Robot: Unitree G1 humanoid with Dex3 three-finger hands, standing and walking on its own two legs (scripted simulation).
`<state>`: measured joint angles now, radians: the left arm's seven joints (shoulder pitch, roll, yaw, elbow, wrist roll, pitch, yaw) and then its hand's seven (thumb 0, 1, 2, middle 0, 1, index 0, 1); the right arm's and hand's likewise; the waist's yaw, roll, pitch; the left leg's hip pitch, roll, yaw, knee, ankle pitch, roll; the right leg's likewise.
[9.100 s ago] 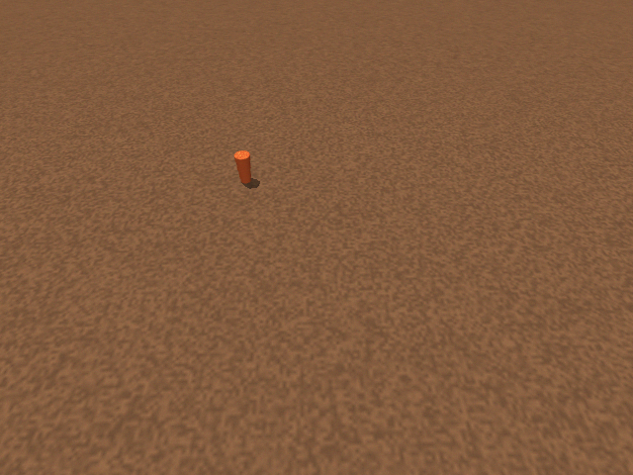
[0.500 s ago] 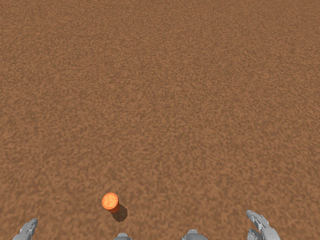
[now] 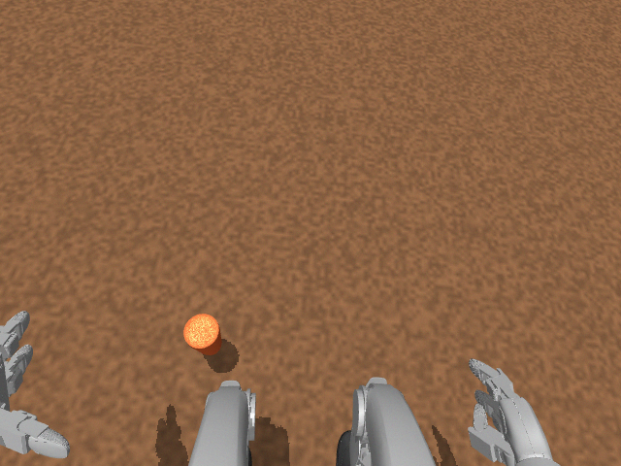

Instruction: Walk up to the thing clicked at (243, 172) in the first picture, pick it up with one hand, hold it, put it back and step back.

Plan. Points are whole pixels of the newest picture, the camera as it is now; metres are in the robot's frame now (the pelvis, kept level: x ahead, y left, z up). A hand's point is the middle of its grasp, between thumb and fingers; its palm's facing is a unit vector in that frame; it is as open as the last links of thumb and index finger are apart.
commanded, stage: go down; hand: left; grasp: from the side
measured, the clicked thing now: (206, 338) +0.39 +0.21 -0.51
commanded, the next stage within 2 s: approach in 1.88 s
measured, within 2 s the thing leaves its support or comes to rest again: neither
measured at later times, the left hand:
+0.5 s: hand (44, 354) +0.29 +0.37 -0.15, palm faces +0.15 -0.97 -0.19, open 17.3 cm
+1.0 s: hand (48, 341) +0.32 +0.39 -0.18, palm faces +0.16 -0.98 -0.15, open 17.4 cm
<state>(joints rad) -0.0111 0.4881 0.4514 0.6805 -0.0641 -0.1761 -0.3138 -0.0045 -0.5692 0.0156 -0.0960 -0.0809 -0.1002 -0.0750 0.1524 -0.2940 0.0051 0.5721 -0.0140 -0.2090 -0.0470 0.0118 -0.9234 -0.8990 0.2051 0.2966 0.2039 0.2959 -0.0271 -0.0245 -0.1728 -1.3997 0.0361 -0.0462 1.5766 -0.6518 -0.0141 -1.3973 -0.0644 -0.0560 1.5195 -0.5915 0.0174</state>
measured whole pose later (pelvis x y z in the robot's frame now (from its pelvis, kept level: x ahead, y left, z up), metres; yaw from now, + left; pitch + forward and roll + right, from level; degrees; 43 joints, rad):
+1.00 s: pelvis -0.05 +0.00 -0.17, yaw -3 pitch +33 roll -6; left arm -0.45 0.78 0.76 1.00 -0.17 -0.36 -0.66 -0.01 -0.51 0.05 -0.06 -0.06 -0.05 -0.06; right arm 0.09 -0.36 0.07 0.71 -0.04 -0.19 -0.03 0.01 -0.92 -0.90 0.21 0.30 0.21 0.30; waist -0.05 -0.02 -0.12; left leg -2.02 0.02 -0.11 2.15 -0.71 -0.02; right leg -2.00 -0.07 -0.07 2.06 -0.63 0.01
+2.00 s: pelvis -0.05 +0.00 -0.22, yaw -3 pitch +31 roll -7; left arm -0.55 0.86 0.82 1.07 -0.18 -0.39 -0.71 -0.01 -0.53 0.08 -0.05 -0.06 -0.04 -0.07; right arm 0.10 -0.38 0.10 0.71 -0.05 -0.16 0.00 0.01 -0.92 -0.91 0.21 0.30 0.20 0.30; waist -0.07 -0.03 -0.08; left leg -2.14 0.00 -0.12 2.29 -0.70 -0.01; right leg -2.11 -0.07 -0.06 2.19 -0.62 0.02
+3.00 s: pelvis -0.07 +0.02 -0.31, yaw -11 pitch +13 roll -16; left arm -0.55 0.73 0.62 1.35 -0.17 -1.08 -0.31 -0.01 -0.61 0.03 -0.07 -0.09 -0.07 -0.09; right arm -0.16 -0.38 0.42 0.61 -0.31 -0.07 0.12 0.00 -0.94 -0.90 0.21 0.30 0.21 0.30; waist -0.19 -0.24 0.25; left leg -2.21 -0.01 -0.32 2.66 -0.71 -0.01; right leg -2.09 -0.01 -0.19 2.39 -0.56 0.06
